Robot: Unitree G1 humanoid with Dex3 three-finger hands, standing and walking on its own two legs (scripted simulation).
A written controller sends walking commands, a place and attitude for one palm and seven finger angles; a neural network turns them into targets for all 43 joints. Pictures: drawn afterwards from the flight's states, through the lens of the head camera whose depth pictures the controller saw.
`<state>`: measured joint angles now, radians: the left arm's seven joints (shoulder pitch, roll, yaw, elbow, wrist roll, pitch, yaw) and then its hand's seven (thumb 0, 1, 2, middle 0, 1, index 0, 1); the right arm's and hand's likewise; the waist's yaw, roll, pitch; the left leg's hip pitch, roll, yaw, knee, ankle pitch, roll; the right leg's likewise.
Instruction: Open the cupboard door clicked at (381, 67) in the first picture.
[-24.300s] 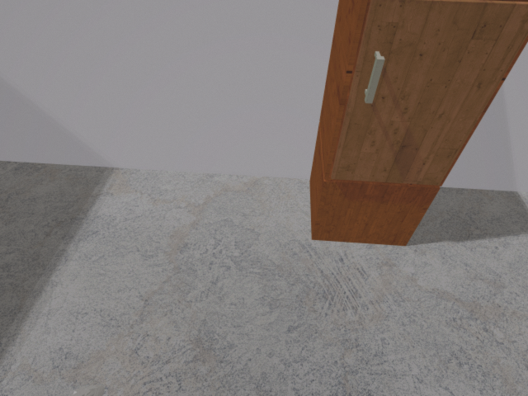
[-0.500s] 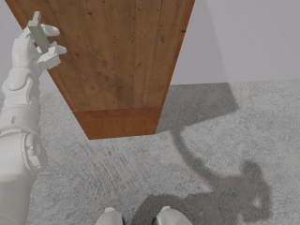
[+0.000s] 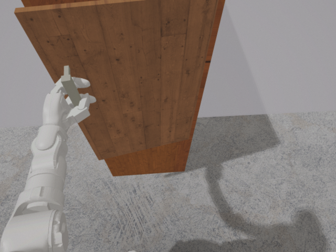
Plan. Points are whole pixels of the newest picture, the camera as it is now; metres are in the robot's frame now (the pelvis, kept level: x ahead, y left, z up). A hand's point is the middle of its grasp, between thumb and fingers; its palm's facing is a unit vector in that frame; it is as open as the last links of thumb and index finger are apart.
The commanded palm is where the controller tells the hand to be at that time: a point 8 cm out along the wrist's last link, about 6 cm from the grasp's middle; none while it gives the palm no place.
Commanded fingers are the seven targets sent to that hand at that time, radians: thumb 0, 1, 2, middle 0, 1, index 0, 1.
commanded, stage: pull the door open along its arc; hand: left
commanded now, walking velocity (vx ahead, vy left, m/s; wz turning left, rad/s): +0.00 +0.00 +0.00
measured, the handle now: (75, 92) +0.48 +0.21 +0.10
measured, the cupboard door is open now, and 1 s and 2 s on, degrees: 11 47 51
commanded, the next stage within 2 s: open thumb and fingers to let go in 0.54 s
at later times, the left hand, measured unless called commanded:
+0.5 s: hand (134, 164) +0.29 +0.06 +0.10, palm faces +0.42 -0.91 -0.01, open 5.6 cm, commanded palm +0.22 +0.09 +0.09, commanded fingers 0.00 0.90 0.90 -0.40 -1.35 -0.40 -1.35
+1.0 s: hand (147, 171) +0.27 +0.03 +0.10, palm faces +0.41 -0.91 -0.02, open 8.9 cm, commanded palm +0.22 +0.08 +0.09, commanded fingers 0.00 -0.43 0.33 -0.31 -1.21 -0.31 -1.21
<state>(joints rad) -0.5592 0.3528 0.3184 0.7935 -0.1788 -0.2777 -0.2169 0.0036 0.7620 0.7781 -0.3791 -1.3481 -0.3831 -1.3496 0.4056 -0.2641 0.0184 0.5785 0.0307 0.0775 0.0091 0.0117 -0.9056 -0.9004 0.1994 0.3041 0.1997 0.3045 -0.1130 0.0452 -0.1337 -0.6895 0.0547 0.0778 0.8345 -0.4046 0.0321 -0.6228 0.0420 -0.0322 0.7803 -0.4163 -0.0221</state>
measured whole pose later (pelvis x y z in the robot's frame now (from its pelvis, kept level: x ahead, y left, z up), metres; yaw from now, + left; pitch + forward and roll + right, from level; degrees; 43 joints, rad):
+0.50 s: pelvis -0.01 -0.03 +0.01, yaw +4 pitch +4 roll +0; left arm 0.04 -0.11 -0.20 0.07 0.06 -0.05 0.55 0.00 0.73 0.76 -0.36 -1.35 -0.39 -1.35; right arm 0.16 -0.17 0.03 0.55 -0.05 0.07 0.02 0.01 -0.91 -0.90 0.20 0.30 0.20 0.30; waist 0.00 0.04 -0.10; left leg -0.48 0.02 0.01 0.76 -0.36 -0.01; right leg -0.41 0.02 -0.10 0.76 -0.43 -0.06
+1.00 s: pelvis -0.02 -0.06 +0.01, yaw +6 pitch +3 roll +1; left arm 0.08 -0.10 -0.22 0.07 0.03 -0.08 0.53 0.01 0.20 0.59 -0.38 -1.27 -0.40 -1.28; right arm 0.19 -0.21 0.01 0.60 -0.05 0.06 -0.01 0.02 -0.91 -0.90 0.20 0.30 0.20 0.30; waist 0.00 0.06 -0.08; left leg -0.44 0.03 -0.01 0.71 -0.32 -0.03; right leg -0.37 0.03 -0.12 0.74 -0.42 -0.09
